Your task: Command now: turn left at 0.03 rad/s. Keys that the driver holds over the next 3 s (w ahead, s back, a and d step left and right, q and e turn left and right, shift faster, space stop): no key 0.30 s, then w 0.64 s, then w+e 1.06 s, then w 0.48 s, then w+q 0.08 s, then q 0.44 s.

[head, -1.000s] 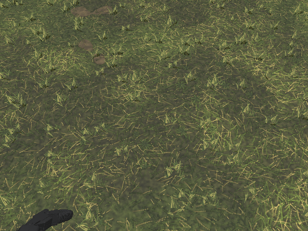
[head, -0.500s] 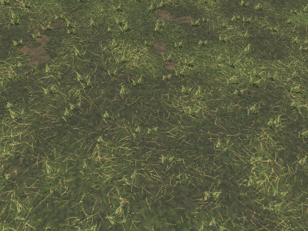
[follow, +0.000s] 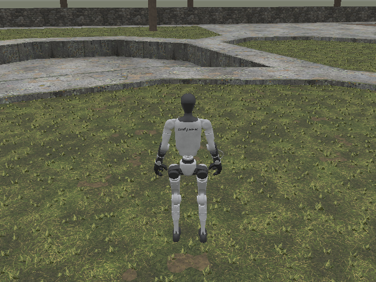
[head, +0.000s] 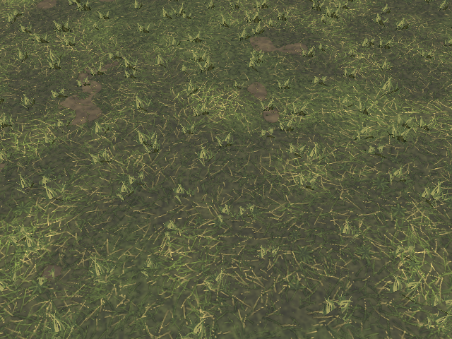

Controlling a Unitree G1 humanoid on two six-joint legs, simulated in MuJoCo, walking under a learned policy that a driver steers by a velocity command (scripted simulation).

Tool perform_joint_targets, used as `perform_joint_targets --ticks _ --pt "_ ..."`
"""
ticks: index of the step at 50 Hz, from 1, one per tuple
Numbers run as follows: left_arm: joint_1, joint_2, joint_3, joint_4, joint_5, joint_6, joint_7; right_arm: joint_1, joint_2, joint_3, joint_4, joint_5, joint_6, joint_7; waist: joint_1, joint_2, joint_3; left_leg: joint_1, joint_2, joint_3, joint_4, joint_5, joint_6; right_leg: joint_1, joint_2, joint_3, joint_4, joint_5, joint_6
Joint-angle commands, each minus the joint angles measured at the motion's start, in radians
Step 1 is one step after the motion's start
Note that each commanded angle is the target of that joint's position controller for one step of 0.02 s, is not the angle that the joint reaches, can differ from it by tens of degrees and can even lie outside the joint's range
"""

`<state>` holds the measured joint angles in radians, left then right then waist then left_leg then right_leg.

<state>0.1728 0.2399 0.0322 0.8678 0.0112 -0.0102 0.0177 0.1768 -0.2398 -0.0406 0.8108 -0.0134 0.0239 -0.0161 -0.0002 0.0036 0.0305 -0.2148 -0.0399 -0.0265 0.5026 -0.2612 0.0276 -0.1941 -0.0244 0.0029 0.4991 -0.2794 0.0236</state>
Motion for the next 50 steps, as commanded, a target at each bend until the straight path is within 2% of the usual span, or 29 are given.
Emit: perform_joint_targets --ticks 1,15,16,18,19,21,24,25,27,28,29,30,31,32,33,34,35,36,38,40,42,44,46,47,48,49,50 --pt "-0.014 0.12 0.023 -0.03 -0.001 -0.012 0.009 -0.024 -0.096 -0.026 -0.033 0.002 -0.015 -0.007 0.005 -0.008 -0.031 0.02 0.065 -0.072 -0.084 0.133 0.016 -0.017 -0.046 0.05 -0.089 0.127 -0.025" --pt "0.005 0.103 0.014 0.085 -0.004 -0.005 0.017 0.0 -0.099 -0.025 0.111 0.008 -0.023 -0.02 0.005 -0.004 -0.014 0.038 0.064 -0.057 -0.1 0.151 0.008 -0.008 -0.02 0.032 -0.107 0.125 -0.026" --pt "0.024 0.098 0.013 0.1 -0.006 -0.003 0.018 0.016 -0.096 -0.024 0.127 0.01 -0.022 -0.021 0.004 -0.002 -0.034 0.044 0.053 -0.046 -0.104 0.042 0.013 -0.002 -0.006 0.017 -0.106 0.024 -0.03" --pt "0.026 0.112 0.019 0.104 -0.018 0.0 0.024 0.031 -0.119 -0.034 0.139 0.023 -0.02 -0.025 -0.003 0.002 0.019 -0.024 0.04 -0.049 -0.101 -0.329 0.044 -0.072 0.016 0.009 -0.074 -0.279 -0.059" --pt "0.02 0.111 0.019 0.097 -0.021 -0.005 0.026 0.034 -0.122 -0.035 0.138 0.026 -0.026 -0.025 -0.006 0.009 0.063 -0.067 0.057 -0.078 -0.117 -0.441 0.063 -0.12 0.011 0.022 -0.066 -0.37 -0.074" --pt "0.014 0.096 0.015 0.088 -0.028 -0.032 0.022 0.072 -0.129 -0.038 0.148 0.036 -0.053 -0.02 -0.019 0.043 0.105 -0.064 0.12 -0.174 -0.157 -0.503 0.106 -0.191 0.004 0.033 -0.015 -0.36 -0.088" --pt "-0.008 0.057 0.011 0.074 -0.037 -0.071 0.001 0.136 -0.175 -0.053 0.173 0.039 -0.081 -0.007 -0.028 0.165 0.077 0.021 0.287 -0.439 -0.297 -0.539 0.208 -0.245 0.033 -0.032 0.164 -0.159 -0.086" --pt "-0.005 0.064 0.012 0.075 -0.039 -0.079 -0.006 0.115 -0.17 -0.052 0.164 0.039 -0.084 -0.005 -0.016 0.159 0.085 -0.017 0.305 -0.462 -0.316 -0.513 0.219 -0.211 0.021 -0.018 0.168 -0.153 -0.103" --pt "0.087 0.054 0.012 0.109 -0.044 -0.088 -0.013 0.013 -0.163 -0.045 0.128 0.046 -0.085 0.001 0.057 0.149 0.089 -0.135 0.251 -0.357 -0.279 -0.426 0.177 -0.022 0.024 -0.028 0.004 -0.138 -0.14" --pt "0.179 0.076 0.021 0.151 -0.04 -0.089 -0.012 -0.05 -0.14 -0.039 0.103 0.047 -0.085 0.003 0.097 0.106 0.078 -0.23 0.183 -0.255 -0.194 -0.314 0.131 0.136 0.012 0.005 -0.073 -0.067 -0.144" --pt "0.3 0.148 0.042 0.189 -0.035 -0.093 -0.01 -0.112 -0.08 -0.022 0.07 0.046 -0.094 0.004 0.138 -0.062 0.053 -0.36 0.068 -0.074 0.052 -0.171 0.055 0.264 -0.108 0.218 -0.173 -0.157 -0.186" --pt "0.392 0.252 0.07 0.21 -0.036 -0.096 -0.019 -0.129 -0.064 -0.018 0.031 0.038 -0.117 0.005 0.149 -0.289 0.03 -0.532 -0.014 0.048 0.323 -0.163 0.003 0.404 -0.301 0.558 -0.297 -0.136 -0.287" --pt "0.38 0.192 0.052 0.204 -0.019 -0.102 -0.021 -0.125 -0.113 -0.03 0.036 0.044 -0.13 0.007 0.132 -0.209 0.046 -0.653 0.016 -0.016 0.52 -0.278 0.001 0.438 -0.358 0.636 -0.294 -0.044 -0.326" --pt "0.347 0.137 0.036 0.19 -0.014 -0.109 -0.023 -0.076 -0.113 -0.03 0.056 0.053 -0.138 0.017 0.095 -0.134 0.052 -0.702 0.054 -0.049 0.621 -0.225 0.019 0.459 -0.334 0.556 -0.272 0.038 -0.305" --pt "0.318 0.129 0.033 0.176 -0.014 -0.111 -0.027 -0.053 -0.101 -0.028 0.071 0.056 -0.141 0.023 0.073 -0.103 0.041 -0.728 0.085 -0.039 0.651 -0.153 0.032 0.468 -0.305 0.473 -0.272 0.092 -0.276" --pt "0.3 0.121 0.027 0.17 -0.018 -0.106 -0.03 -0.075 -0.102 -0.03 0.066 0.053 -0.142 0.028 0.065 -0.078 0.06 -0.749 0.112 -0.025 0.636 -0.095 0.036 0.452 -0.292 0.399 -0.283 0.195 -0.251" --pt "0.296 0.092 0.016 0.169 -0.017 -0.098 -0.03 -0.101 -0.099 -0.032 0.06 0.045 -0.14 0.033 0.06 -0.073 0.06 -0.717 0.134 -0.01 0.597 -0.048 0.033 0.417 -0.262 0.318 -0.295 0.296 -0.224" --pt "0.3 0.075 0.009 0.168 -0.014 -0.089 -0.028 -0.113 -0.078 -0.028 0.053 0.042 -0.138 0.039 0.058 -0.089 0.055 -0.672 0.137 0.012 0.549 -0.011 0.022 0.378 -0.234 0.259 -0.309 0.348 -0.211" --pt "0.291 0.086 0.007 0.156 -0.012 -0.076 -0.015 -0.175 -0.039 -0.014 0.029 0.035 -0.13 0.049 0.062 -0.093 0.067 -0.588 0.12 0.056 0.412 0.078 -0.009 0.278 -0.189 0.171 -0.344 0.38 -0.206" --pt "0.281 0.123 0.011 0.145 -0.008 -0.074 -0.001 -0.273 -0.009 0.004 -0.01 0.034 -0.126 0.053 0.076 -0.091 0.096 -0.451 0.085 0.09 0.223 0.191 -0.025 0.143 -0.15 0.106 -0.387 0.346 -0.196" --pt "0.316 0.157 0.021 0.155 -0.015 -0.079 0.004 -0.323 -0.028 0.007 -0.033 0.038 -0.122 0.055 0.081 -0.112 0.108 -0.351 0.062 0.1 0.12 0.258 -0.021 0.101 -0.166 0.098 -0.426 0.319 -0.201" --pt "0.322 0.161 0.028 0.164 -0.029 -0.083 0.004 -0.337 -0.063 0.001 -0.05 0.045 -0.119 0.058 0.062 -0.12 0.121 -0.331 0.066 0.071 0.056 0.285 0.004 0.149 -0.199 0.091 -0.422 0.348 -0.19" --pt "0.308 0.166 0.034 0.164 -0.031 -0.078 0.003 -0.306 -0.102 -0.013 -0.052 0.044 -0.122 0.061 0.021 -0.119 0.084 -0.277 0.052 0.065 0.025 0.263 0.038 0.232 -0.225 0.072 -0.345 0.553 -0.167" --pt "0.297 0.176 0.04 0.16 -0.027 -0.071 0.003 -0.25 -0.126 -0.026 -0.039 0.042 -0.122 0.059 -0.015 -0.132 0.03 -0.197 0.03 0.079 0.034 0.236 0.057 0.263 -0.227 0.056 -0.263 0.738 -0.154" --pt "0.29 0.17 0.039 0.155 -0.023 -0.062 0.002 -0.128 -0.157 -0.045 -0.006 0.042 -0.12 0.053 -0.079 -0.133 -0.048 -0.031 0.004 0.09 0.04 0.212 0.081 0.241 -0.206 0.041 -0.113 0.887 -0.136" --pt "0.276 0.16 0.033 0.143 -0.015 -0.055 0.0 0.046 -0.194 -0.068 0.043 0.046 -0.115 0.042 -0.162 -0.124 -0.142 0.211 0.026 0.063 0.041 0.203 0.109 0.125 -0.163 0.03 0.096 0.859 -0.108" --pt "0.301 0.104 0.013 0.115 0.011 -0.055 -0.003 0.221 -0.277 -0.087 0.074 0.03 -0.109 0.027 -0.19 0.04 -0.297 0.516 0.26 -0.207 0.055 0.115 0.165 -0.116 -0.079 0.002 0.433 0.443 -0.084"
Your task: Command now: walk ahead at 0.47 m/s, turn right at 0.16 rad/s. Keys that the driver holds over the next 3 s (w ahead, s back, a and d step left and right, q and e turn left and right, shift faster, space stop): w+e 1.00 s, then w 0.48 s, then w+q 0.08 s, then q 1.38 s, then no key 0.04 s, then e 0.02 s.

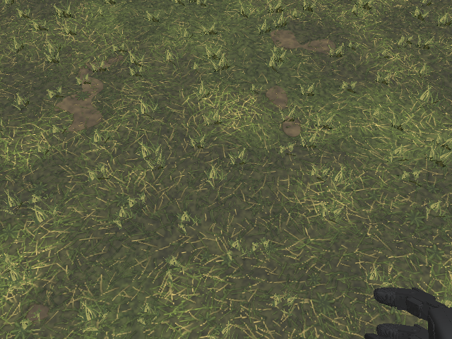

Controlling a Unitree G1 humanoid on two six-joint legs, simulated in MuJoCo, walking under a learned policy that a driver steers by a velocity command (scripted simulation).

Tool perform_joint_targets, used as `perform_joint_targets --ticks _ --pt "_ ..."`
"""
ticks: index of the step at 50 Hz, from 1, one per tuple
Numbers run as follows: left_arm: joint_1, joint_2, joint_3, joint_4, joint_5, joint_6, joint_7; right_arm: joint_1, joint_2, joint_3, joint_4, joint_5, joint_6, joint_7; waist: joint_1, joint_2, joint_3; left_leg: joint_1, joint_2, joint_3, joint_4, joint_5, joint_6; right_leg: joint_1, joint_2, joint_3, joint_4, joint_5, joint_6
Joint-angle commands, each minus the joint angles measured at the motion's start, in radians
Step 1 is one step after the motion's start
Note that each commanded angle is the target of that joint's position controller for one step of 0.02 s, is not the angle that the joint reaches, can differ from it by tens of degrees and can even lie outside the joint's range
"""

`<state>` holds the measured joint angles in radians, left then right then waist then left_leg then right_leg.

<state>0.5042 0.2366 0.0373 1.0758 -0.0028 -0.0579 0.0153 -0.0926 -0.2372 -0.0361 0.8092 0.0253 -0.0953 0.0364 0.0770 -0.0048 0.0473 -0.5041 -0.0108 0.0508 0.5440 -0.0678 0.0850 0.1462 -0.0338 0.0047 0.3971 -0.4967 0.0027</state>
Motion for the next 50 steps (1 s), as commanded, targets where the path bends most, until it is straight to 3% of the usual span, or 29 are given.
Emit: perform_joint_targets --ticks 1,2,3,4,5,6,7,10,14,17,20,22,24,25,26,27,28,29,30,31,32,33,34,37,42,44,47,49,50 --pt "0.106 -0.039 -0.026 -0.085 -0.008 -0.025 -0.008 0.51 -0.285 -0.081 0.092 -0.024 0.009 -0.011 -0.178 0.314 -0.476 0.987 0.442 -0.775 -0.192 -0.352 0.253 -0.727 0.094 0.083 0.849 -0.072 -0.028" --pt "-0.002 0.095 0.007 -0.092 -0.041 -0.044 -0.009 0.44 -0.187 -0.058 0.085 -0.015 0.002 -0.008 -0.2 0.191 -0.319 0.839 0.394 -0.756 -0.282 -0.439 0.195 -0.811 0.041 0.16 0.951 -0.055 -0.047" --pt "-0.101 0.141 0.025 -0.128 -0.059 -0.053 -0.007 0.344 -0.147 -0.045 0.072 -0.01 -0.007 -0.01 -0.173 0.146 -0.162 0.672 0.368 -0.578 -0.304 -0.386 0.146 -0.85 -0.008 0.126 0.946 0.049 -0.064" --pt "-0.135 0.132 0.027 -0.133 -0.052 -0.052 0.004 0.268 -0.125 -0.038 0.065 -0.015 -0.018 -0.007 -0.134 0.059 -0.099 0.52 0.336 -0.455 -0.33 -0.25 0.122 -0.796 -0.059 0.112 0.907 0.142 -0.065" --pt "-0.137 0.114 0.035 -0.13 -0.037 -0.042 0.01 0.229 -0.098 -0.032 0.068 -0.025 -0.026 -0.003 -0.103 0.052 -0.063 0.416 0.297 -0.348 -0.357 -0.162 0.103 -0.745 -0.088 0.111 0.861 0.196 -0.063" --pt "-0.105 0.089 0.037 -0.125 -0.035 -0.027 0.009 0.212 -0.082 -0.028 0.078 -0.038 -0.031 -0.002 -0.069 0.084 -0.061 0.355 0.27 -0.27 -0.383 -0.131 0.089 -0.683 -0.112 0.12 0.836 0.228 -0.064" --pt "-0.093 0.065 0.037 -0.125 -0.037 -0.013 0.007 0.212 -0.072 -0.028 0.088 -0.039 -0.033 -0.002 -0.057 0.094 -0.053 0.322 0.257 -0.222 -0.406 -0.115 0.089 -0.664 -0.118 0.116 0.816 0.232 -0.065" --pt "-0.16 0.061 0.044 -0.168 -0.032 0.015 0.01 0.235 -0.102 -0.035 0.115 -0.039 -0.04 -0.016 -0.046 0.076 0.004 0.278 0.259 -0.118 -0.458 -0.06 0.107 -0.747 -0.131 0.116 0.757 0.295 -0.052" --pt "-0.276 0.07 0.047 -0.222 -0.021 0.005 -0.007 0.277 -0.138 -0.04 0.126 -0.046 -0.033 -0.043 -0.066 0.037 0.028 0.341 0.249 -0.01 -0.467 0.035 0.101 -0.849 -0.116 0.117 0.555 0.496 -0.029" --pt "-0.398 0.051 0.032 -0.268 -0.015 -0.002 -0.032 0.321 -0.163 -0.043 0.128 -0.037 -0.024 -0.055 -0.11 0.015 0.046 0.386 0.242 0.073 -0.469 0.084 0.084 -0.833 -0.103 0.031 0.387 0.587 -0.028" --pt "-0.501 0.038 0.019 -0.327 -0.016 -0.003 -0.055 0.402 -0.18 -0.047 0.147 -0.025 -0.001 -0.058 -0.152 0.002 0.069 0.525 0.275 0.11 -0.421 0.146 0.079 -0.887 -0.09 -0.012 0.289 0.554 -0.046" --pt "-0.534 0.047 0.018 -0.365 -0.019 -0.002 -0.072 0.423 -0.195 -0.053 0.149 -0.018 0.019 -0.057 -0.151 0.015 0.068 0.607 0.299 0.13 -0.361 0.253 0.068 -0.895 -0.071 -0.044 0.251 0.471 -0.066" --pt "-0.504 0.08 0.032 -0.386 -0.022 0.002 -0.083 0.4 -0.223 -0.062 0.132 -0.015 0.035 -0.061 -0.111 0.058 0.018 0.643 0.305 0.162 -0.244 0.574 0.045 -0.79 -0.012 -0.102 0.239 0.371 -0.101" --pt "-0.44 0.108 0.047 -0.382 -0.024 0.005 -0.085 0.388 -0.236 -0.066 0.122 -0.014 0.044 -0.065 -0.068 0.086 -0.031 0.645 0.302 0.176 -0.133 0.742 0.033 -0.693 0.03 -0.13 0.246 0.321 -0.123" --pt "-0.315 0.152 0.071 -0.359 -0.028 0.007 -0.083 0.373 -0.244 -0.068 0.112 -0.014 0.053 -0.069 0.004 0.094 -0.1 0.607 0.285 0.19 0.043 0.824 0.014 -0.526 0.076 -0.144 0.219 0.315 -0.153" --pt "-0.14 0.221 0.11 -0.317 -0.03 0.011 -0.067 0.364 -0.234 -0.062 0.098 -0.014 0.054 -0.072 0.091 0.058 -0.188 0.45 0.244 0.201 0.296 0.693 -0.027 -0.243 0.088 -0.087 0.153 0.362 -0.198" --pt "-0.068 0.341 0.14 -0.3 -0.03 0.019 -0.044 0.447 -0.109 -0.025 0.054 -0.048 0.033 -0.059 0.03 -0.187 -0.29 0.03 0.114 0.186 0.675 -0.046 -0.089 0.135 -0.171 0.364 0.141 0.313 -0.336" --pt "-0.071 0.331 0.125 -0.335 -0.019 0.006 -0.047 0.426 -0.092 -0.008 0.02 -0.027 -0.017 -0.041 0.01 -0.192 -0.445 -0.202 -0.045 -0.059 0.881 -0.532 -0.101 0.299 -0.325 0.861 -0.066 0.163 -0.474" --pt "-0.082 0.25 0.101 -0.332 -0.006 -0.004 -0.05 0.278 -0.175 -0.033 -0.013 0.017 -0.05 -0.028 0.06 -0.097 -0.346 -0.317 0.016 -0.148 0.898 -0.455 -0.07 0.255 -0.296 0.75 -0.121 0.195 -0.399" --pt "-0.141 0.214 0.092 -0.336 -0.008 -0.014 -0.048 0.241 -0.169 -0.029 -0.03 0.025 -0.066 -0.027 0.027 -0.059 -0.225 -0.331 0.062 -0.139 0.825 -0.36 -0.048 0.112 -0.257 0.594 -0.117 0.278 -0.357" --pt "-0.223 0.178 0.081 -0.354 -0.012 -0.018 -0.048 0.252 -0.165 -0.033 -0.012 0.004 -0.067 -0.036 -0.027 0.018 -0.153 -0.263 0.106 -0.136 0.732 -0.297 -0.051 -0.051 -0.208 0.469 -0.122 0.384 -0.321" --pt "-0.277 0.149 0.07 -0.372 -0.005 -0.021 -0.045 0.275 -0.176 -0.043 -0.002 -0.012 -0.055 -0.041 -0.067 0.006 -0.118 -0.181 0.134 -0.138 0.657 -0.257 -0.061 -0.172 -0.173 0.387 -0.139 0.476 -0.302" --pt "-0.297 0.14 0.066 -0.384 0.001 -0.021 -0.042 0.291 -0.176 -0.047 -0.002 -0.018 -0.038 -0.039 -0.09 -0.008 -0.108 -0.122 0.144 -0.14 0.623 -0.236 -0.073 -0.244 -0.149 0.357 -0.16 0.515 -0.297" --pt "-0.267 0.179 0.075 -0.382 -0.009 -0.026 -0.025 0.264 -0.138 -0.043 -0.027 -0.04 -0.009 -0.043 -0.1 -0.011 -0.081 -0.104 0.129 -0.109 0.481 -0.156 -0.128 -0.344 -0.115 0.276 -0.187 0.627 -0.302" --pt "-0.195 0.201 0.081 -0.37 -0.016 -0.013 -0.002 0.071 -0.099 -0.025 -0.092 -0.033 -0.014 -0.038 -0.03 -0.069 -0.042 -0.05 0.054 -0.091 0.084 0.142 -0.15 -0.4 -0.044 0.215 -0.17 0.491 -0.23" --pt "-0.163 0.205 0.083 -0.358 -0.018 -0.01 -0.002 0.023 -0.109 -0.025 -0.114 -0.022 -0.02 -0.03 -0.009 -0.085 -0.037 -0.014 0.033 -0.094 0.015 0.187 -0.144 -0.392 -0.059 0.251 -0.158 0.437 -0.215" --pt "-0.14 0.192 0.081 -0.348 -0.022 -0.002 0.004 0.011 -0.149 -0.036 -0.131 -0.016 -0.033 -0.017 -0.014 -0.098 -0.041 -0.003 0.028 -0.132 -0.056 0.135 -0.12 -0.299 -0.099 0.337 -0.074 0.4 -0.203" --pt "-0.152 0.195 0.083 -0.354 -0.017 0.006 0.01 0.052 -0.174 -0.046 -0.125 -0.015 -0.044 -0.012 -0.043 -0.123 -0.048 0.044 0.025 -0.132 -0.069 0.038 -0.093 -0.259 -0.12 0.389 -0.011 0.435 -0.191" --pt "-0.166 0.186 0.08 -0.361 -0.016 0.011 0.011 0.119 -0.184 -0.054 -0.108 -0.017 -0.05 -0.013 -0.08 -0.134 -0.069 0.132 0.016 -0.113 -0.099 0.02 -0.073 -0.262 -0.102 0.394 0.041 0.477 -0.177"
Over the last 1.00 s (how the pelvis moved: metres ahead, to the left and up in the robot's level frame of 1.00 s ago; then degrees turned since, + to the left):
0.24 0.00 -0.02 -2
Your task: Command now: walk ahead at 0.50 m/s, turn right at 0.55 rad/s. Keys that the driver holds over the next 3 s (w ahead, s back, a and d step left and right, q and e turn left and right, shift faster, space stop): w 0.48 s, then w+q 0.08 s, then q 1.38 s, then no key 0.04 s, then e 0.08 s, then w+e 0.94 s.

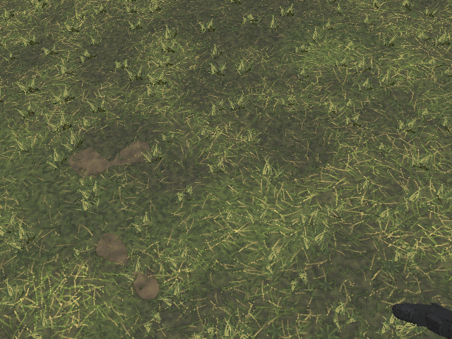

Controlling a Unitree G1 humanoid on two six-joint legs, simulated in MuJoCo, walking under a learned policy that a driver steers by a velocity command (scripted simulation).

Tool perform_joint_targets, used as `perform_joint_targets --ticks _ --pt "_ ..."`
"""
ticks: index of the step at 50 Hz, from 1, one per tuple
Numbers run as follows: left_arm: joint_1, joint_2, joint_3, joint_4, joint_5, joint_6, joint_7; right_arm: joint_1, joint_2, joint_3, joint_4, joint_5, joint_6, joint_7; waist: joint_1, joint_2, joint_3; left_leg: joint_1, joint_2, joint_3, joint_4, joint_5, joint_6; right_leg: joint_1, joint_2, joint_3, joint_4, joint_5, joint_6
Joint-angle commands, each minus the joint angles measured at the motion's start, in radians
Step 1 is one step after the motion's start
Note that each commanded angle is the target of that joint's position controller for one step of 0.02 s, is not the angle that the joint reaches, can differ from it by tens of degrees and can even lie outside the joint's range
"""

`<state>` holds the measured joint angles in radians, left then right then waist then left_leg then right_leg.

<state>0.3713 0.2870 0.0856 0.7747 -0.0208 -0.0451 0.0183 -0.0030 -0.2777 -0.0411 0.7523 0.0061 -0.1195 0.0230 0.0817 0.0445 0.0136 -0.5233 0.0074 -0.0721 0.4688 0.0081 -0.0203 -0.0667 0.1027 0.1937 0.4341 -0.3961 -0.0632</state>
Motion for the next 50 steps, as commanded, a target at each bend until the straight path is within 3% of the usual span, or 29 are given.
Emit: perform_joint_targets --ticks 1,2,3,4,5,6,7,8,9,13,16,20,23,25,26,27,28,29,30,31,32,33,35,37,42,45,48,49,50 --pt "-0.039 0.098 0.017 -0.067 0.008 -0.002 0.005 0.142 -0.174 -0.064 -0.024 -0.009 -0.032 -0.004 -0.137 -0.167 -0.114 0.32 0.026 0.005 -0.031 -0.051 0.068 -0.073 -0.186 0.16 0.136 0.435 -0.081" --pt "-0.017 0.042 -0.007 -0.083 0.026 -0.004 0.002 0.298 -0.224 -0.074 -0.009 -0.024 -0.032 -0.01 -0.188 -0.058 -0.266 0.583 0.191 -0.16 -0.006 -0.111 0.129 -0.194 -0.12 0.074 0.413 0.286 -0.043" --pt "0.157 -0.02 -0.024 -0.097 -0.01 -0.018 -0.003 0.387 -0.303 -0.097 0.039 -0.03 -0.018 -0.004 -0.107 0.314 -0.356 0.882 0.398 -0.668 -0.12 -0.319 0.314 -0.569 0.021 -0.029 0.739 -0.18 0.03" --pt "0.155 0.087 -0.011 -0.06 -0.027 -0.021 0.002 0.375 -0.199 -0.077 0.033 0.002 -0.015 0.004 -0.139 0.204 -0.296 0.86 0.399 -0.759 -0.178 -0.562 0.306 -0.696 -0.052 0.014 0.864 -0.175 0.036" --pt "0.025 0.142 0.002 -0.073 -0.02 -0.019 0.001 0.322 -0.13 -0.058 0.018 0.006 -0.01 0.001 -0.169 0.097 -0.161 0.738 0.35 -0.587 -0.188 -0.543 0.258 -0.727 -0.086 0.001 0.884 -0.08 0.036" --pt "-0.055 0.136 0.002 -0.093 -0.005 -0.019 0.004 0.268 -0.116 -0.05 0.01 -0.006 -0.002 0.001 -0.156 0.018 -0.092 0.61 0.306 -0.456 -0.196 -0.419 0.231 -0.696 -0.121 -0.036 0.859 -0.012 0.036" --pt "-0.107 0.123 0.002 -0.111 0.011 -0.024 0.003 0.238 -0.1 -0.043 0.014 -0.013 0.003 0.0 -0.141 0.009 -0.034 0.509 0.27 -0.371 -0.215 -0.295 0.23 -0.678 -0.145 -0.042 0.799 0.033 0.034" --pt "-0.11 0.106 0.002 -0.118 0.011 -0.026 -0.003 0.229 -0.084 -0.035 0.018 -0.022 0.002 -0.002 -0.115 0.028 -0.024 0.452 0.237 -0.301 -0.234 -0.209 0.221 -0.629 -0.171 -0.049 0.752 0.061 0.028" --pt "-0.098 0.085 -0.002 -0.118 0.006 -0.025 -0.008 0.233 -0.077 -0.033 0.026 -0.02 0.0 -0.002 -0.102 0.052 -0.028 0.428 0.219 -0.26 -0.252 -0.157 0.223 -0.601 -0.18 -0.065 0.711 0.069 0.028" --pt "-0.164 0.033 -0.025 -0.153 0.017 -0.025 -0.015 0.269 -0.135 -0.046 0.055 0.002 -0.002 -0.008 -0.104 0.036 -0.014 0.404 0.228 -0.162 -0.313 -0.01 0.261 -0.617 -0.211 -0.125 0.508 0.142 0.053" --pt "-0.252 0.016 -0.037 -0.174 0.013 -0.033 -0.025 0.292 -0.158 -0.049 0.068 0.01 0.01 -0.013 -0.131 0.03 -0.002 0.391 0.194 -0.068 -0.328 0.023 0.233 -0.569 -0.201 -0.158 0.319 0.31 0.059" --pt "-0.364 0.025 -0.038 -0.205 0.001 -0.039 -0.04 0.367 -0.171 -0.046 0.102 0.02 0.026 -0.012 -0.171 0.036 0.02 0.425 0.201 -0.03 -0.305 0.024 0.207 -0.505 -0.164 -0.19 0.169 0.403 0.057" --pt "-0.397 0.048 -0.031 -0.227 -0.001 -0.043 -0.052 0.388 -0.187 -0.049 0.121 0.024 0.043 -0.015 -0.156 0.049 0.032 0.503 0.244 -0.044 -0.257 0.072 0.186 -0.483 -0.148 -0.193 0.103 0.331 0.022" --pt "-0.29 0.086 -0.009 -0.201 0.007 -0.047 -0.05 0.372 -0.198 -0.049 0.123 0.028 0.054 -0.019 -0.077 0.045 -0.025 0.497 0.222 -0.014 -0.116 0.29 0.156 -0.289 -0.111 -0.221 0.035 0.317 -0.015" --pt "-0.146 0.133 0.017 -0.16 0.013 -0.046 -0.041 0.373 -0.178 -0.04 0.118 0.023 0.054 -0.02 -0.009 0.024 -0.115 0.427 0.172 0.018 0.057 0.344 0.13 -0.066 -0.116 -0.212 0.029 0.33 -0.043" --pt "0.046 0.216 0.04 -0.133 0.03 -0.041 -0.027 0.36 -0.118 -0.014 0.082 -0.006 0.047 -0.02 0.065 -0.099 -0.273 0.212 0.108 0.061 0.379 0.062 0.088 0.24 -0.328 0.011 0.065 0.366 -0.112" --pt "0.067 0.266 0.045 -0.124 0.036 -0.031 -0.029 0.473 -0.018 0.014 0.068 0.004 0.028 -0.018 0.001 -0.349 -0.381 -0.126 -0.039 0.051 0.685 -0.572 0.042 0.461 -0.538 0.435 -0.056 0.176 -0.244" --pt "0.055 0.175 0.023 -0.128 0.032 -0.032 -0.03 0.42 -0.133 -0.015 0.085 0.027 0.02 -0.017 0.035 -0.231 -0.312 -0.21 -0.002 -0.055 0.798 -0.585 0.04 0.381 -0.521 0.448 -0.098 0.179 -0.227" --pt "-0.016 0.139 0.008 -0.13 0.03 -0.036 -0.029 0.357 -0.163 -0.029 0.066 0.039 0.02 -0.017 0.013 -0.194 -0.183 -0.231 0.03 -0.047 0.806 -0.506 0.037 0.256 -0.491 0.264 -0.094 0.384 -0.195" --pt "-0.083 0.107 -0.003 -0.132 0.034 -0.041 -0.034 0.332 -0.148 -0.029 0.07 0.03 0.027 -0.024 -0.024 -0.137 -0.134 -0.181 0.064 -0.029 0.772 -0.451 0.023 0.141 -0.44 0.128 -0.1 0.593 -0.172" --pt "-0.137 0.082 -0.008 -0.13 0.035 -0.046 -0.041 0.328 -0.137 -0.035 0.073 0.017 0.041 -0.03 -0.059 -0.128 -0.096 -0.137 0.084 -0.025 0.725 -0.418 0.01 0.048 -0.405 0.031 -0.114 0.719 -0.157" --pt "-0.175 0.064 -0.011 -0.126 0.037 -0.052 -0.042 0.354 -0.12 -0.037 0.082 0.018 0.061 -0.033 -0.093 -0.142 -0.084 -0.071 0.098 -0.023 0.697 -0.391 0.001 -0.026 -0.379 -0.043 -0.142 0.77 -0.143" --pt "-0.214 0.074 -0.005 -0.113 0.044 -0.064 -0.036 0.37 -0.081 -0.036 0.077 0.017 0.092 -0.036 -0.126 -0.145 -0.073 -0.02 0.083 0.001 0.674 -0.337 -0.02 -0.107 -0.372 -0.128 -0.174 0.874 -0.153" --pt "-0.231 0.097 0.004 -0.098 0.045 -0.062 -0.02 0.327 -0.067 -0.036 0.042 0.008 0.106 -0.037 -0.132 -0.141 -0.051 -0.045 0.086 0.007 0.589 -0.261 -0.033 -0.13 -0.373 -0.195 -0.2 0.876 -0.158" --pt "-0.219 0.13 0.015 -0.067 0.034 -0.026 0.016 0.199 -0.049 -0.029 -0.03 0.002 0.109 -0.003 -0.086 -0.124 -0.058 0.009 0.081 0.06 0.317 -0.052 -0.02 -0.083 -0.357 -0.318 -0.195 0.788 -0.138" --pt "-0.203 0.152 0.024 -0.049 0.018 -0.003 0.018 0.147 -0.07 -0.039 -0.076 0.0 0.117 0.016 -0.069 -0.118 -0.054 0.003 0.071 0.08 0.238 -0.105 0.004 -0.011 -0.39 -0.323 -0.139 0.758 -0.13" --pt "-0.213 0.168 0.033 -0.044 -0.004 0.019 0.021 0.142 -0.09 -0.053 -0.111 0.001 0.125 0.028 -0.08 -0.13 -0.049 0.026 0.044 0.114 0.169 -0.213 0.046 0.027 -0.412 -0.318 -0.022 0.772 -0.101" --pt "-0.223 0.165 0.033 -0.045 -0.011 0.024 0.024 0.179 -0.097 -0.06 -0.109 0.002 0.123 0.028 -0.104 -0.122 -0.064 0.093 0.015 0.137 0.094 -0.178 0.069 0.021 -0.39 -0.34 0.063 0.806 -0.074" --pt "-0.192 0.149 0.03 -0.034 -0.009 0.026 0.024 0.254 -0.135 -0.078 -0.094 -0.003 0.118 0.019 -0.134 -0.075 -0.107 0.231 -0.019 0.134 -0.001 -0.028 0.103 -0.017 -0.332 -0.374 0.211 0.793 -0.026"
Over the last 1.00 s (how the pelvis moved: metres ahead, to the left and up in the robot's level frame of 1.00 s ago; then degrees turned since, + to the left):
0.56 -0.12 0.02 -32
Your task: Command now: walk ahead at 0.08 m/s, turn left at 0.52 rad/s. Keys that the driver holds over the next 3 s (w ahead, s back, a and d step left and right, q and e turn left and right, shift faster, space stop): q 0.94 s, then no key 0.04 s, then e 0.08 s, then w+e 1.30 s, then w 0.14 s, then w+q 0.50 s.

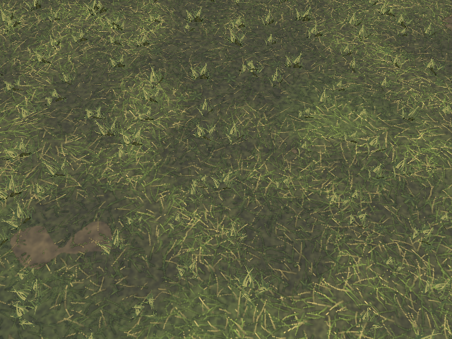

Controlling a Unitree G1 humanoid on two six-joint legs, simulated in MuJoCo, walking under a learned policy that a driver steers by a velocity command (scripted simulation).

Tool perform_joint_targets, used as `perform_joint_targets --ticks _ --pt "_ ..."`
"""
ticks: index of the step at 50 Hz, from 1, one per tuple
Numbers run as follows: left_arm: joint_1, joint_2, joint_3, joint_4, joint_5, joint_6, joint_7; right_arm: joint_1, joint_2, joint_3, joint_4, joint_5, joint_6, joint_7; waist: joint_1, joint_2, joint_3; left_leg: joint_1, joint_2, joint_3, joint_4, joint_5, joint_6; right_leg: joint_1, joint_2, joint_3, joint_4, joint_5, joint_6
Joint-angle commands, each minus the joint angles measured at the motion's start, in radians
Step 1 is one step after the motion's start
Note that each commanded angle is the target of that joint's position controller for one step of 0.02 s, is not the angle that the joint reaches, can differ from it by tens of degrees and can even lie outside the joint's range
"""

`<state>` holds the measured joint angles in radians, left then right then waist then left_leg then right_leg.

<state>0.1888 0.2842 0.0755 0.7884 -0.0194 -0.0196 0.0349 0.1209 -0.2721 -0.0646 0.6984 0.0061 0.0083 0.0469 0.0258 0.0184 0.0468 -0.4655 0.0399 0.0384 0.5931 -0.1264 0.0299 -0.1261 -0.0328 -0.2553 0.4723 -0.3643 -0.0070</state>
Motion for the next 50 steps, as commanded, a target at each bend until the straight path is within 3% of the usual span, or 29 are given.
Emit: perform_joint_targets --ticks 1,2,3,4,5,6,7,9,12,18,21,22,23,24,25,27,28,31,34,39,41,42,43,44,45,46,48,49,50 --pt "0.023 0.128 0.031 -0.062 0.022 -0.006 0.004 0.204 -0.259 -0.09 -0.043 -0.007 -0.011 -0.031 -0.092 0.13 -0.215 0.394 0.097 -0.204 -0.137 0.607 0.13 -0.142 -0.106 0.04 0.431 0.483 0.004" --pt "0.065 0.065 0.005 -0.102 0.06 -0.011 -0.007 0.191 -0.336 -0.098 -0.067 -0.025 -0.01 -0.042 -0.035 0.3 -0.313 0.621 0.337 -0.577 -0.121 0.839 0.372 -0.471 0.07 0.12 0.754 -0.341 0.078" --pt "0.0 0.111 0.013 -0.088 0.039 -0.012 -0.02 0.194 -0.255 -0.076 -0.083 -0.022 -0.014 -0.033 -0.102 0.141 -0.404 0.608 0.327 -0.586 -0.172 0.678 0.383 -0.502 0.056 0.324 0.838 -0.347 0.064" --pt "-0.05 0.123 0.017 -0.104 0.008 -0.007 -0.022 0.132 -0.225 -0.066 -0.093 -0.014 -0.021 -0.031 -0.084 0.094 -0.311 0.525 0.287 -0.488 -0.193 0.55 0.334 -0.542 0.029 0.335 0.832 -0.272 0.047" --pt "-0.057 0.115 0.018 -0.094 0.013 0.001 -0.012 0.08 -0.194 -0.06 -0.095 0.004 -0.019 -0.035 -0.057 0.025 -0.237 0.441 0.233 -0.428 -0.213 0.397 0.273 -0.55 0.004 0.333 0.768 -0.199 0.045" --pt "-0.067 0.128 0.024 -0.093 0.027 0.01 0.001 0.038 -0.171 -0.052 -0.103 0.013 -0.01 -0.044 -0.039 0.024 -0.186 0.353 0.203 -0.398 -0.238 0.291 0.24 -0.531 -0.009 0.333 0.702 -0.142 0.051" --pt "-0.057 0.127 0.026 -0.094 0.029 0.018 0.004 0.013 -0.171 -0.051 -0.112 0.005 -0.004 -0.051 -0.015 0.06 -0.171 0.269 0.169 -0.373 -0.258 0.239 0.227 -0.465 -0.003 0.326 0.664 -0.098 0.055" --pt "-0.03 0.101 0.021 -0.088 0.027 0.021 0.006 0.004 -0.18 -0.056 -0.123 -0.01 0.003 -0.061 -0.003 0.096 -0.176 0.224 0.136 -0.354 -0.269 0.228 0.22 -0.41 0.025 0.314 0.574 -0.058 0.068" --pt "-0.044 0.077 0.01 -0.089 0.025 0.018 0.007 0.022 -0.198 -0.066 -0.124 -0.002 0.008 -0.077 -0.018 0.1 -0.199 0.221 0.121 -0.367 -0.26 0.156 0.21 -0.367 0.039 0.327 0.432 -0.012 0.084" --pt "-0.059 0.095 0.016 -0.101 0.014 0.003 -0.014 0.016 -0.198 -0.068 -0.141 -0.001 0.027 -0.076 -0.042 0.155 -0.176 0.202 0.106 -0.491 -0.255 -0.055 0.179 -0.274 0.067 0.337 0.217 0.011 0.065" --pt "0.024 0.104 0.029 -0.079 0.015 -0.011 -0.026 0.002 -0.183 -0.062 -0.151 0.016 0.04 -0.08 0.005 0.145 -0.166 0.149 0.051 -0.494 -0.187 -0.074 0.117 -0.103 0.054 0.315 -0.06 0.149 0.019" --pt "0.058 0.171 0.046 -0.079 0.032 -0.009 -0.022 0.028 -0.141 -0.05 -0.156 0.013 0.04 -0.081 -0.003 0.032 -0.175 0.041 -0.015 -0.42 -0.053 -0.219 0.061 0.004 -0.113 0.45 -0.133 0.148 -0.04" --pt "0.035 0.262 0.066 -0.075 0.061 0.002 -0.019 0.02 -0.117 -0.047 -0.195 0.019 0.031 -0.078 -0.046 -0.298 -0.11 -0.171 -0.188 -0.187 0.157 -0.425 0.002 -0.001 -0.31 0.709 -0.205 0.257 -0.188" --pt "-0.017 0.207 0.053 -0.114 0.08 -0.004 -0.017 0.04 -0.199 -0.072 -0.178 -0.002 0.017 -0.075 -0.034 -0.272 -0.11 -0.177 -0.132 -0.201 0.413 -0.475 -0.041 -0.062 -0.393 0.778 -0.214 0.332 -0.274" --pt "-0.08 0.153 0.037 -0.138 0.07 -0.007 -0.009 0.072 -0.233 -0.089 -0.149 0.006 0.019 -0.07 -0.061 -0.19 -0.105 -0.16 -0.116 -0.208 0.524 -0.411 -0.052 -0.082 -0.343 0.672 -0.19 0.361 -0.245" --pt "-0.13 0.109 0.024 -0.15 0.033 -0.005 0.001 0.117 -0.192 -0.084 -0.108 0.005 0.041 -0.075 -0.069 -0.144 -0.079 -0.185 -0.101 -0.178 0.628 -0.302 -0.089 -0.056 -0.239 0.506 -0.156 0.364 -0.172" --pt "-0.118 0.105 0.019 -0.149 0.028 -0.001 0.005 0.112 -0.163 -0.076 -0.109 0.007 0.048 -0.072 -0.059 -0.142 -0.069 -0.192 -0.095 -0.161 0.657 -0.278 -0.104 -0.053 -0.222 0.456 -0.152 0.408 -0.173" --pt "-0.044 0.123 0.025 -0.137 0.037 0.015 0.016 0.02 -0.122 -0.057 -0.156 0.022 0.048 -0.065 0.0 -0.173 -0.068 -0.222 -0.062 -0.096 0.525 -0.233 -0.134 0.042 -0.211 0.38 -0.154 0.445 -0.194" --pt "-0.014 0.166 0.041 -0.131 0.034 0.025 0.015 -0.018 -0.1 -0.041 -0.187 0.015 0.046 -0.053 0.029 -0.197 -0.104 -0.148 -0.022 -0.064 0.363 -0.269 -0.138 0.096 -0.25 0.352 -0.138 0.487 -0.209" --pt "-0.035 0.206 0.058 -0.128 0.01 0.025 -0.009 0.006 -0.12 -0.047 -0.196 0.017 0.055 -0.034 0.018 -0.22 -0.116 0.04 -0.027 0.016 0.124 -0.257 -0.089 0.049 -0.285 0.298 -0.102 0.537 -0.198" --pt "-0.058 0.205 0.059 -0.123 -0.011 0.023 -0.012 0.06 -0.116 -0.054 -0.18 0.018 0.059 -0.027 -0.025 -0.203 -0.12 0.152 -0.046 0.044 -0.069 -0.131 -0.041 0.021 -0.277 0.259 -0.031 0.517 -0.153" --pt "-0.029 0.178 0.053 -0.107 -0.015 0.02 -0.015 0.102 -0.132 -0.063 -0.164 0.016 0.059 -0.032 -0.04 -0.163 -0.132 0.265 -0.066 0.034 -0.176 -0.031 -0.007 -0.036 -0.249 0.216 0.044 0.45 -0.1" --pt "0.014 0.132 0.042 -0.097 0.008 0.016 -0.02 0.147 -0.201 -0.086 -0.16 0.017 0.055 -0.043 -0.04 0.005 -0.159 0.453 0.032 -0.128 -0.217 0.243 0.045 -0.205 -0.179 0.129 0.234 0.251 -0.012" --pt "-0.014 0.059 0.01 -0.151 0.072 0.014 -0.025 0.148 -0.311 -0.1 -0.192 0.005 0.047 -0.059 -0.012 0.324 -0.159 0.581 0.301 -0.494 -0.165 0.684 0.206 -0.523 -0.038 0.104 0.543 -0.322 0.085" --pt "-0.105 0.12 0.027 -0.174 0.046 0.009 -0.015 0.18 -0.28 -0.09 -0.192 -0.033 0.02 -0.045 -0.107 0.236 -0.243 0.495 0.369 -0.562 -0.21 0.593 0.356 -0.558 0.006 0.272 0.708 -0.354 0.092" --pt "-0.131 0.153 0.038 -0.174 0.019 0.013 -0.009 0.139 -0.253 -0.078 -0.18 -0.032 0.002 -0.041 -0.085 0.156 -0.18 0.454 0.302 -0.467 -0.228 0.479 0.316 -0.572 -0.013 0.304 0.757 -0.272 0.082" --pt "-0.103 0.156 0.045 -0.143 0.026 0.022 0.004 0.038 -0.19 -0.058 -0.177 0.003 -0.001 -0.056 -0.036 0.1 -0.128 0.395 0.204 -0.357 -0.228 0.346 0.211 -0.57 -0.033 0.318 0.705 -0.115 0.075" --pt "-0.077 0.156 0.046 -0.135 0.031 0.026 0.004 0.006 -0.178 -0.049 -0.18 0.006 0.003 -0.062 -0.017 0.106 -0.13 0.351 0.182 -0.324 -0.228 0.382 0.202 -0.522 -0.022 0.309 0.703 -0.061 0.085" --pt "-0.046 0.146 0.044 -0.119 0.029 0.027 -0.001 -0.006 -0.16 -0.038 -0.18 -0.002 0.005 -0.068 -0.004 0.109 -0.152 0.335 0.17 -0.291 -0.231 0.402 0.2 -0.475 -0.012 0.294 0.706 -0.019 0.092"
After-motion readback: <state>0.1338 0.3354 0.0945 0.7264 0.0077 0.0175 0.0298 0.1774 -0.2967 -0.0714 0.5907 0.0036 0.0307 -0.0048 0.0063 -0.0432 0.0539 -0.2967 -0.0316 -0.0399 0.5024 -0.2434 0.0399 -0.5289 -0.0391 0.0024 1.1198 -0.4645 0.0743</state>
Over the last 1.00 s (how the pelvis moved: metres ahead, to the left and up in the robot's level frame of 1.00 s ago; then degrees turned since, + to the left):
0.46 -0.04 0.00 7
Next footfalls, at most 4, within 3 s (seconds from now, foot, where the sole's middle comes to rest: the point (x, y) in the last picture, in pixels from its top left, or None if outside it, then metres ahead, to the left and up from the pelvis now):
0.44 right None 0.13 -0.13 -0.77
0.86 left None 0.01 0.11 -0.77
1.34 right None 0.15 -0.07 -0.77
1.78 left None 0.38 0.27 -0.77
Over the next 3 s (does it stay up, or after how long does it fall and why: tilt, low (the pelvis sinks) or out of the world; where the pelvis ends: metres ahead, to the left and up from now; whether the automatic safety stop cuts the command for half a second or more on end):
stays up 0.96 0.14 0.01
